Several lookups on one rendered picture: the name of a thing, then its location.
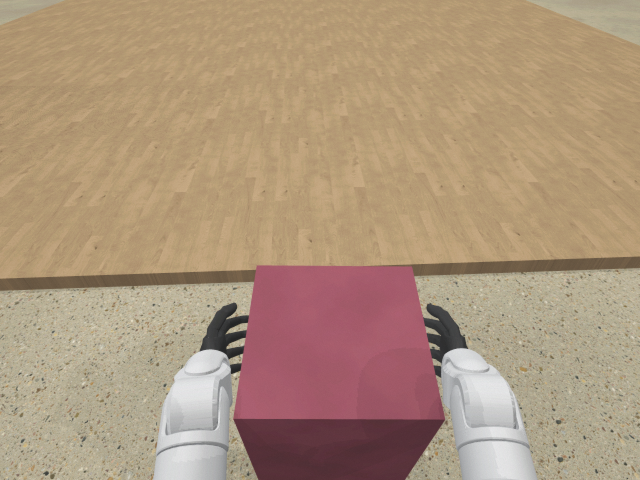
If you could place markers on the carton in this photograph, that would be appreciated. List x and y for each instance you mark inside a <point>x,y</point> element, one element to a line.
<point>337,380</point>

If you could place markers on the robot left hand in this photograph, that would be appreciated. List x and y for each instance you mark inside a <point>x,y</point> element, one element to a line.
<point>217,339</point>

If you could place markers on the robot right forearm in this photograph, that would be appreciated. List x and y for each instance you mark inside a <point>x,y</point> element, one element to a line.
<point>489,432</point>

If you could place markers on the robot right hand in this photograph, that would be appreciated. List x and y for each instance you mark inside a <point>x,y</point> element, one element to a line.
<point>450,338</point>

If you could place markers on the robot left forearm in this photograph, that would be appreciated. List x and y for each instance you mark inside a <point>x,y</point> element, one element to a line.
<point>193,438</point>

